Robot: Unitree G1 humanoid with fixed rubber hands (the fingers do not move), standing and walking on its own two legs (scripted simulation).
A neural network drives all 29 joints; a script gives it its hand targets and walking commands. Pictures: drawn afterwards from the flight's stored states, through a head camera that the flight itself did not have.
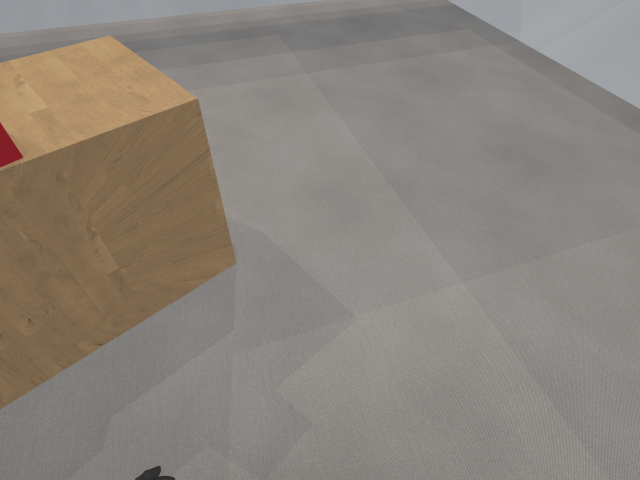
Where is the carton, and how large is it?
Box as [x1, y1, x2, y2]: [0, 123, 23, 166]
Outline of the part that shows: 0,123 0,166 2,166 23,157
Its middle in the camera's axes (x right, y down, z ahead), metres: -0.81 -0.26 +0.77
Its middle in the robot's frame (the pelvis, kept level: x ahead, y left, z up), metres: +0.75 +0.83 +0.07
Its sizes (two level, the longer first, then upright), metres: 0.210 0.200 0.250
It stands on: a pedestal, 0.71 m high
